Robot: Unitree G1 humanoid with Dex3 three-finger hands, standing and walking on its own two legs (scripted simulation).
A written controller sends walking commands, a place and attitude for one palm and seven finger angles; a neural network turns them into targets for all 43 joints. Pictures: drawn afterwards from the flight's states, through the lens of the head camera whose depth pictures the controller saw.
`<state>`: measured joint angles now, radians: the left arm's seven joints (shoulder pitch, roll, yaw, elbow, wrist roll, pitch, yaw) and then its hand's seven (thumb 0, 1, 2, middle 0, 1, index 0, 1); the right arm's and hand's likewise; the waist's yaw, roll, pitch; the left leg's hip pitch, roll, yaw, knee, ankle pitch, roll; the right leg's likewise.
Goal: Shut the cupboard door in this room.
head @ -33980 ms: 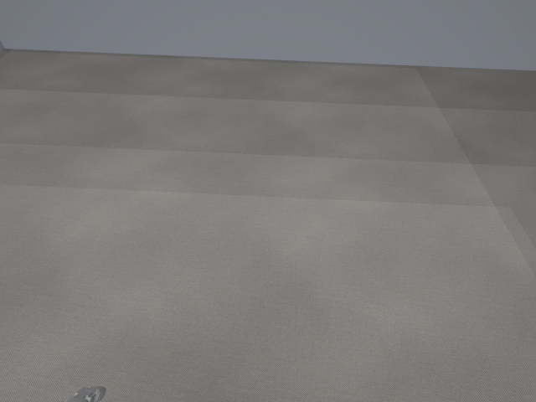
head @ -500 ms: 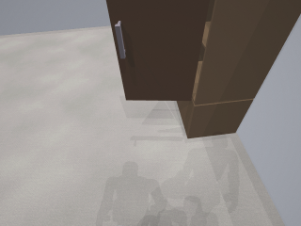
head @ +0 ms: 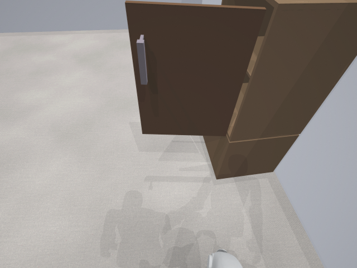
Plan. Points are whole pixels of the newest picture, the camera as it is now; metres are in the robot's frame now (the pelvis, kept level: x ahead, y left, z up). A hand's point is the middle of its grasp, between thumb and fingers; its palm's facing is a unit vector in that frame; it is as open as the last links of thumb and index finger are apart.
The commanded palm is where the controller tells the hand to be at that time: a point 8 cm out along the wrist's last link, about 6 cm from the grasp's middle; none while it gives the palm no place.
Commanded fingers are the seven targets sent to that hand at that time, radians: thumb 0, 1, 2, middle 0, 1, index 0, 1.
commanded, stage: take the last steps up to it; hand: left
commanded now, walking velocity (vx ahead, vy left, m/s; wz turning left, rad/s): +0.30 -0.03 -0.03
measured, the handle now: (143, 60) +0.73 +0.17 +0.07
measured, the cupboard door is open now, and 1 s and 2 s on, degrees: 80 80 80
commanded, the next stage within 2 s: come to a stop and stand still in 0.32 s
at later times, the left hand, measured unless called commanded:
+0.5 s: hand (129, 249) +0.20 +0.14 -0.17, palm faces +0.06 -0.98 -0.20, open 7.2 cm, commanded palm none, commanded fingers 0.00 0.90 0.90 -0.20 -0.30 -0.20 -0.30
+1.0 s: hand (133, 245) +0.21 +0.13 -0.17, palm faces +0.03 -0.96 -0.28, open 7.4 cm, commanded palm none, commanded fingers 0.00 0.90 0.90 -0.20 -0.30 -0.20 -0.30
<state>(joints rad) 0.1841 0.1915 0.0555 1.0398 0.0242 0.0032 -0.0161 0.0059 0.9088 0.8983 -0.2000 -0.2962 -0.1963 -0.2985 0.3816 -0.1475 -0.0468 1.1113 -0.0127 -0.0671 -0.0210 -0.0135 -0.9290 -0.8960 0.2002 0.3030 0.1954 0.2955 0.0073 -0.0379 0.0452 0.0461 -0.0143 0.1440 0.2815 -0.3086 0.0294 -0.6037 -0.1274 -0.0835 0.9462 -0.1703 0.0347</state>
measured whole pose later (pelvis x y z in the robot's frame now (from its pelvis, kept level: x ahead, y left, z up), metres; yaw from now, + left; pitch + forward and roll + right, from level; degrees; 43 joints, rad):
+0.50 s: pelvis +0.18 -0.04 +0.00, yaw +0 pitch -1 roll -1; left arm 0.25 0.17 0.04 1.09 0.02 -0.05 0.02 0.00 0.93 0.90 -0.21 -0.30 -0.20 -0.30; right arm 0.19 -0.18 -0.06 1.05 -0.01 -0.02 0.00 0.00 -0.93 -0.90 0.20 0.30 0.19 0.29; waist 0.02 0.01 0.05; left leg -0.43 0.09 0.06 0.74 -0.28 -0.04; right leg -0.19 -0.01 -0.17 0.42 -0.22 -0.05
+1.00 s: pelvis +0.17 -0.07 -0.01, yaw -1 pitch -1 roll +1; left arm 0.23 0.19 0.04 1.02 0.03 0.02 0.03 0.00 0.91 0.90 -0.20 -0.30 -0.20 -0.30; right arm 0.14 -0.19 -0.08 1.04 -0.01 0.06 -0.01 0.00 -0.91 -0.90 0.20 0.30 0.20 0.30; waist 0.01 0.04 0.07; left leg -0.41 0.05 0.02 0.70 -0.38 -0.01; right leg -0.26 -0.05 -0.07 0.61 -0.32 0.00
